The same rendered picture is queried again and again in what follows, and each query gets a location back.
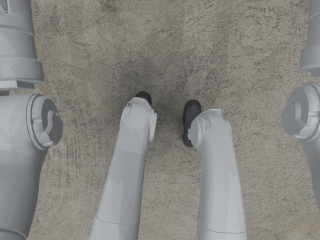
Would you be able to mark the robot left upper arm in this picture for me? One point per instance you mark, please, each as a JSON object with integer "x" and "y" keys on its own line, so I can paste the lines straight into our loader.
{"x": 29, "y": 126}

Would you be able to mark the left robot shin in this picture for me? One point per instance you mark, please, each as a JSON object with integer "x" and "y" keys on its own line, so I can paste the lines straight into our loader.
{"x": 135, "y": 100}

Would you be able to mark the robot right thigh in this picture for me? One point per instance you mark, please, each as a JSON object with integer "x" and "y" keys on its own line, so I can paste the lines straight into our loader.
{"x": 221, "y": 214}

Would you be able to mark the right robot forearm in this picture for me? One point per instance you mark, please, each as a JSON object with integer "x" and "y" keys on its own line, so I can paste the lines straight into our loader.
{"x": 310, "y": 55}

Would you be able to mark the robot right upper arm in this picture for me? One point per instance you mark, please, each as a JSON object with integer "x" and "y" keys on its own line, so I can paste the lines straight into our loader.
{"x": 301, "y": 120}

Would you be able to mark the left robot forearm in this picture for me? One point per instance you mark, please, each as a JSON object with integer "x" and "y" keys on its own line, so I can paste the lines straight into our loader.
{"x": 20, "y": 68}

